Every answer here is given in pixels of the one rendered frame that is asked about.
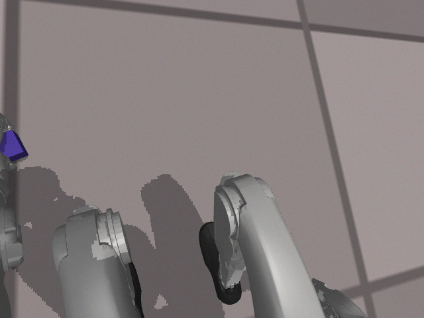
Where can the left robot foot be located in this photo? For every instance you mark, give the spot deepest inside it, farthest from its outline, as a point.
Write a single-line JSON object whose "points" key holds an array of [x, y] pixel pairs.
{"points": [[137, 290]]}

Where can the right robot hand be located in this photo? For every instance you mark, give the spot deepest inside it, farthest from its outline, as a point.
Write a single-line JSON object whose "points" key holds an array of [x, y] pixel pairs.
{"points": [[336, 304]]}

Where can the small box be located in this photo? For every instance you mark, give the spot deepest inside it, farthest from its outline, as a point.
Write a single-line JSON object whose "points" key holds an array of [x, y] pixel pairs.
{"points": [[12, 147]]}

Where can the left robot hand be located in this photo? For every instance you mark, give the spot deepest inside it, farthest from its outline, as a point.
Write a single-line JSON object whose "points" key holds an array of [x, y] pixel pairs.
{"points": [[5, 126]]}

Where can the left robot arm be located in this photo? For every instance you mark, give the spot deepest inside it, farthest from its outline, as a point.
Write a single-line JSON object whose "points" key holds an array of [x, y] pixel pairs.
{"points": [[11, 245]]}

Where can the right robot foot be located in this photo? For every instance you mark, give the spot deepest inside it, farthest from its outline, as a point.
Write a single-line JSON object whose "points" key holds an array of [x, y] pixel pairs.
{"points": [[211, 259]]}

